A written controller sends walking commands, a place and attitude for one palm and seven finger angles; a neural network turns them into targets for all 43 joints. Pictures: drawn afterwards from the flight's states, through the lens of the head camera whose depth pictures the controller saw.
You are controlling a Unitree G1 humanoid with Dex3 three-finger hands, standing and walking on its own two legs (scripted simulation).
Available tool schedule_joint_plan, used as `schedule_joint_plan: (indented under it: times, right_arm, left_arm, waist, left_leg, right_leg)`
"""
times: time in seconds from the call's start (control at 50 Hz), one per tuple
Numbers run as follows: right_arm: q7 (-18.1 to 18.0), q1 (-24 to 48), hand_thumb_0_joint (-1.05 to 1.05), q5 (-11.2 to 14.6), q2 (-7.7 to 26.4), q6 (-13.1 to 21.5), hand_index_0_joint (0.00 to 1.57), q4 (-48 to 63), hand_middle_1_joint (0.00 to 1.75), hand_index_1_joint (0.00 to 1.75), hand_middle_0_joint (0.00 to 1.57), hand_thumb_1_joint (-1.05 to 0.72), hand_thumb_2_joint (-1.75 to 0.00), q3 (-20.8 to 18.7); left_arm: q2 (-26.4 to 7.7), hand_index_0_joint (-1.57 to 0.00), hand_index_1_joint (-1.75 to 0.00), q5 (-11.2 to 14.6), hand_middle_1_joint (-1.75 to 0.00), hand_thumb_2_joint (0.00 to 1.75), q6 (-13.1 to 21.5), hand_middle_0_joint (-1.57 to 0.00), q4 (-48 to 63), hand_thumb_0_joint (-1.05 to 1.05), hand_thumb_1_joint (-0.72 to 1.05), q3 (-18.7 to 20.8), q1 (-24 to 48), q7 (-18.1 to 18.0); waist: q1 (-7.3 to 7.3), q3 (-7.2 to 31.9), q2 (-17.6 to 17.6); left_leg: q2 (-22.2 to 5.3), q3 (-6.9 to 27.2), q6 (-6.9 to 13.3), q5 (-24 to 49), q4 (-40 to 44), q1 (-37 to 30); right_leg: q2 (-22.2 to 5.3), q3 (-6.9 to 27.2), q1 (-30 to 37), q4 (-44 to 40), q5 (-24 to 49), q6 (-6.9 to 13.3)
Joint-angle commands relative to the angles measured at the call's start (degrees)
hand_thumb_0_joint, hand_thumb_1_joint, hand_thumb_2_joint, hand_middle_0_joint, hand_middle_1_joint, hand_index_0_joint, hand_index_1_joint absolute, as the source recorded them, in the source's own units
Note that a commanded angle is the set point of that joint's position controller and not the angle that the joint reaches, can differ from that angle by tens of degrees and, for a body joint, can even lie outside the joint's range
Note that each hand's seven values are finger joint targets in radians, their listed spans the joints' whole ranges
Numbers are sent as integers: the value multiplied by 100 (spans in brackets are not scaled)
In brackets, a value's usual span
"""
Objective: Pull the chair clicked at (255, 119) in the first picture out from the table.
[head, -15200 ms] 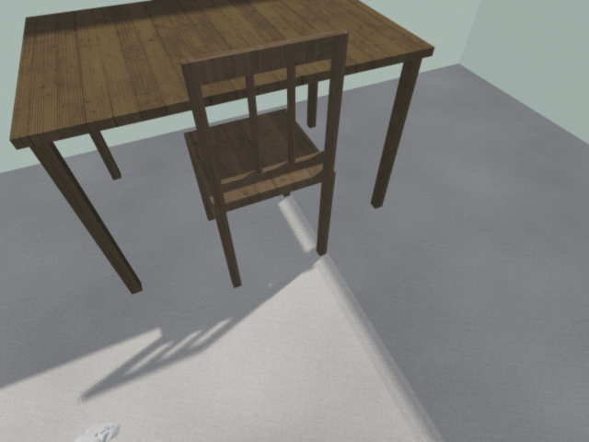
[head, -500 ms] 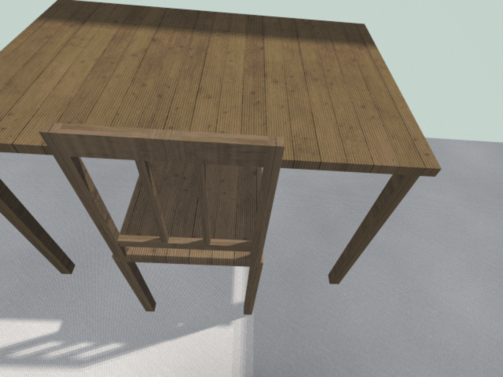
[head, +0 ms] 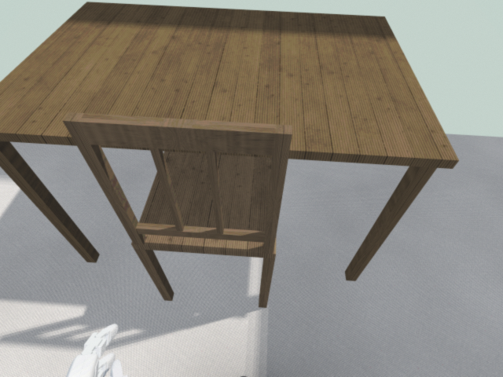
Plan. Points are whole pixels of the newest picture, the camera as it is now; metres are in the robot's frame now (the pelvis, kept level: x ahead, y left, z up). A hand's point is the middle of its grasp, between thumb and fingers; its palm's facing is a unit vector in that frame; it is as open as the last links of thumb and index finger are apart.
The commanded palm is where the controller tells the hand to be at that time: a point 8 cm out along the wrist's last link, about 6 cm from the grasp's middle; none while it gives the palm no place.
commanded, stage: raise the hand toward the chair's back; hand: left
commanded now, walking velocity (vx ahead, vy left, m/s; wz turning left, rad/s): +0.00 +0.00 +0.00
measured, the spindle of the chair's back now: (169, 193) +0.48 +0.22 -0.07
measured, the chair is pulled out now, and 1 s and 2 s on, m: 0.00 0.00 0.00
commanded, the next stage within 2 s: aim the fingers beside a spindle in 1.98 s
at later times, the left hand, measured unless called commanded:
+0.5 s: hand (138, 354) +0.16 +0.18 -0.04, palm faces +0.10 -0.99 -0.08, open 11.0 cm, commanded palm +0.16 +0.24 -0.05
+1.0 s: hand (150, 311) +0.22 +0.19 -0.05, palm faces +0.01 -1.00 -0.02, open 15.2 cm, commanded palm +0.20 +0.25 -0.04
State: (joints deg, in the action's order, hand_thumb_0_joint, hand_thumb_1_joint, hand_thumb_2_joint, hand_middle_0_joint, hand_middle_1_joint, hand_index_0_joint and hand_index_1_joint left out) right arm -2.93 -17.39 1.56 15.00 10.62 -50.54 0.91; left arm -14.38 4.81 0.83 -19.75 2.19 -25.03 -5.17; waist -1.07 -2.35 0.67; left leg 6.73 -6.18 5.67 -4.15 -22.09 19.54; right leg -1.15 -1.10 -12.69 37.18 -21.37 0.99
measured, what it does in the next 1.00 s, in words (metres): lowers itself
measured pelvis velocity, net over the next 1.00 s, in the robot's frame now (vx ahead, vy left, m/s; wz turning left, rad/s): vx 0.01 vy -0.01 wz -0.03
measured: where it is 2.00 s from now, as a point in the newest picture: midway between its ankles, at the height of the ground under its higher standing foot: outside the picture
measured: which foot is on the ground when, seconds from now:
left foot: down 0.00-1.00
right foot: down 0.00-1.00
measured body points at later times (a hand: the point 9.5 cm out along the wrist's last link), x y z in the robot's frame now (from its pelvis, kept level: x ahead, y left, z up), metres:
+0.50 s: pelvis -0.03 -0.04 -0.10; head +0.02 -0.01 +0.35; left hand +0.14 +0.24 -0.03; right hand +0.19 -0.25 -0.15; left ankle +0.09 +0.03 -0.73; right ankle -0.02 -0.11 -0.73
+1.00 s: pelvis +0.01 -0.01 -0.09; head +0.08 +0.02 +0.35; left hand +0.22 +0.24 -0.05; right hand +0.20 -0.26 -0.16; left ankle +0.09 +0.03 -0.73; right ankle -0.02 -0.11 -0.73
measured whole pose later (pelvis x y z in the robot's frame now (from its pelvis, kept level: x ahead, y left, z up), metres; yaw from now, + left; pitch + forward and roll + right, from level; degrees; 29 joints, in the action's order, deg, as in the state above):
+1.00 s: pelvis +0.01 -0.01 -0.09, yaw -2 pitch +17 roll -6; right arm -2.0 -11.0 0.6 15.0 13.1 -32.5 -0.4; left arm -14.5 16.8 22.4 2.4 10.0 -24.5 14.4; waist -1.0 8.2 -3.0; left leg 2.8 -0.2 6.7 -23.5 -67.3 60.3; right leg 6.6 -5.6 -48.0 64.9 -33.9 2.8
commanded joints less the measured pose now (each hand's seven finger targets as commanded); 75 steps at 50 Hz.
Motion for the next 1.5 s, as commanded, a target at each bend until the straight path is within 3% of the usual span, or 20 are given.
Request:
schedule_joint_plan:
  times: [0.0,0.04,0.08,0.12,0.2,0.24,0.34,0.44,0.5,0.54,0.58,0.64,0.7,0.8,0.94,1.08,1.2,1.3,1.4,1.48]
  right_arm:
    - [-70,593,0,22,1145,785,20,1320,30,30,20,-90,-90,-261]
    - [41,700,0,-150,1069,780,20,1427,30,30,20,-90,-90,-326]
    - [192,941,0,-153,990,743,20,1757,30,30,20,-90,-90,-359]
    - [310,1204,0,-166,986,817,20,2134,30,30,20,-90,-90,-378]
    - [388,1532,0,14,903,684,20,3230,30,30,20,-90,-90,-343]
    - [245,1536,0,79,821,655,20,3438,30,30,20,-90,-90,-292]
    - [24,868,0,-126,641,769,20,2951,30,30,20,-90,-90,-218]
    - [-150,814,0,-129,775,996,20,2337,30,30,20,-90,-90,-85]
    - [-222,780,0,-36,801,961,20,2347,30,30,20,-90,-90,-117]
    - [-240,872,0,35,743,897,20,2518,30,30,20,-90,-90,-174]
    - [-220,934,0,74,642,840,20,2613,30,30,20,-90,-90,-220]
    - [-139,939,0,25,431,758,20,2667,30,30,20,-90,-90,-280]
    - [-14,894,0,-78,378,669,20,2530,30,30,20,-90,-90,-300]
    - [77,870,0,-86,565,579,20,2479,30,30,20,-90,-90,-368]
    - [12,720,0,-76,707,558,20,2691,30,30,20,-90,-90,-393]
    - [20,801,0,-88,725,325,20,2622,30,30,20,-90,-90,-300]
    - [-20,811,0,-24,838,278,20,2843,30,30,20,-90,-90,-221]
    - [-8,790,0,-84,796,259,20,2830,30,30,20,-90,-90,-185]
    - [28,789,0,-81,836,196,20,2770,30,30,20,-90,-90,-176]
    - [-24,761,0,-13,902,189,20,2832,30,30,20,-90,-90,-202]
  left_arm:
    - [-356,-18,-27,578,-27,83,968,-18,1800,0,74,405,1159,325]
    - [-283,-18,-27,704,-27,81,1674,-18,562,0,69,942,920,852]
    - [-597,-17,-26,1067,-26,79,2458,-17,-334,0,64,1685,-168,1617]
    - [-436,-17,-25,1395,-25,77,3213,-17,-98,0,60,1354,-2,2634]
    - [-1089,-16,-24,1540,-24,73,2789,-16,1035,0,50,1782,106,3275]
    - [-1158,-16,-23,1775,-23,71,2584,-16,1838,0,46,1950,527,3040]
    - [-1091,-14,-21,1378,-21,66,3207,-14,4153,0,34,1457,1417,1919]
    - [-816,-13,-19,1179,-19,61,3331,-13,3184,0,22,753,1142,2245]
    - [-934,-13,-18,1286,-18,58,2729,-13,2235,0,15,994,922,2685]
    - [-1059,-12,-18,1498,-18,56,2242,-12,2356,0,11,1347,687,2796]
    - [-1213,-12,-17,1676,-17,54,1875,-12,2606,0,6,1858,338,2667]
    - [-1039,-11,-16,1693,-16,51,1904,-11,3392,0,-1,1990,63,2230]
    - [-864,-10,-15,1410,-15,48,2231,-10,3452,0,-8,1716,-42,1852]
    - [-442,-9,-13,1226,-13,43,2573,-9,2774,0,-20,1150,-98,1950]
    - [-863,-7,-10,1330,-10,36,2700,-7,3939,0,-36,1367,202,1891]
    - [-643,-6,-8,1120,-8,30,2551,-6,3155,0,-50,1152,358,1658]
    - [-766,-6,-8,1212,-8,30,2217,-6,3273,0,-50,1073,821,1915]
    - [-921,-6,-8,1136,-8,30,2345,-6,3640,0,-50,1255,982,1598]
    - [-784,-6,-8,1003,-8,30,2330,-6,3026,0,-50,1174,1135,1475]
    - [-839,-6,-8,1063,-8,30,2103,-6,2782,0,-50,1206,1130,1674]
  waist:
    - [450,234,910]
    - [363,211,1214]
    - [-130,515,964]
    - [-204,752,842]
    - [-538,1711,-385]
    - [-445,1716,-232]
    - [71,1751,-1312]
    - [482,1302,-697]
    - [394,1569,-67]
    - [34,2233,-183]
    - [-289,2854,-345]
    - [-335,3130,-357]
    - [-177,2702,-613]
    - [154,1968,-119]
    - [-6,3023,-857]
    - [208,2162,-605]
    - [155,2343,-782]
    - [94,2433,-1005]
    - [207,1938,-722]
    - [169,2135,-444]
  left_leg:
    - [-1047,1544,-549,-2454,-265,-534]
    - [-747,1408,-541,-2363,-1458,675]
    - [-526,1016,-578,-2245,-2272,1838]
    - [-505,777,-605,-2156,-3097,2696]
    - [-367,635,-472,-2607,-3342,3041]
    - [-458,822,-405,-3146,-3283,2988]
    - [-730,1373,-296,-3354,-3142,2040]
    - [-775,1507,-226,-3189,-3630,2637]
    - [-739,1316,-216,-2791,-3853,3040]
    - [-715,1205,-243,-2202,-3838,2878]
    - [-700,1196,-279,-1556,-3666,2402]
    - [-727,1146,-300,-733,-3580,1928]
    - [-762,1168,-332,-239,-3580,1676]
    - [-821,1318,-347,-910,-3630,2128]
    - [-932,1691,-580,-624,-3323,923]
    - [-1037,2138,-648,-1809,-2993,1239]
    - [-1027,2332,-702,-2535,-2658,1015]
    - [-1090,2549,-820,-2545,-2486,635]
    - [-1107,2659,-827,-3208,-2378,1020]
    - [-1032,2426,-709,-3203,-2393,1123]
  right_leg:
    - [201,-345,-1998,-274,-497,-11]
    - [176,-333,-2992,-118,-1030,25]
    - [196,-162,-3295,488,-1414,185]
    - [81,334,-3560,878,-1795,274]
    - [120,866,-3154,1078,-2260,226]
    - [168,1028,-3372,791,-3211,159]
    - [443,487,-4054,1388,-2034,273]
    - [483,330,-4448,1552,-1810,161]
    - [436,452,-4164,1353,-1879,101]
    - [351,593,-3539,1227,-1536,72]
    - [365,478,-2968,1304,-723,59]
    - [345,306,-2649,1477,659,-51]
    - [444,-27,-3147,1784,1031,57]
    - [501,-201,-3991,1888,128,64]
    - [485,-275,-3960,1934,-48,135]
    - [475,-335,-4467,1921,-607,86]
    - [447,-296,-4269,1806,-824,83]
    - [433,-271,-4367,1907,-801,85]
    - [406,-274,-4533,1962,-1011,41]
    - [409,-241,-4121,1738,-994,49]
